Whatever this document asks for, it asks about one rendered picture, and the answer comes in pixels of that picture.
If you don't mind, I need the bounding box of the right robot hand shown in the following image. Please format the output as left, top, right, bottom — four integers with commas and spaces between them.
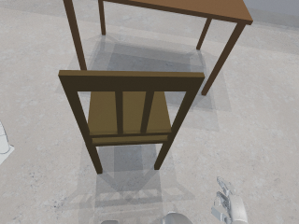
211, 176, 248, 224

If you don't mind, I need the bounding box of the table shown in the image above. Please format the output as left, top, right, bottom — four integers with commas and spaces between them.
63, 0, 253, 96

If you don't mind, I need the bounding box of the right robot thigh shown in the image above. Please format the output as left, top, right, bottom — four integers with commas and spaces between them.
161, 213, 192, 224

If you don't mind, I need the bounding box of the chair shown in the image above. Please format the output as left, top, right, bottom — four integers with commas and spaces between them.
58, 70, 205, 175

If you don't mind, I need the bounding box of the left robot hand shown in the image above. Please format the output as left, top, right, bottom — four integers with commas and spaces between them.
0, 120, 15, 165

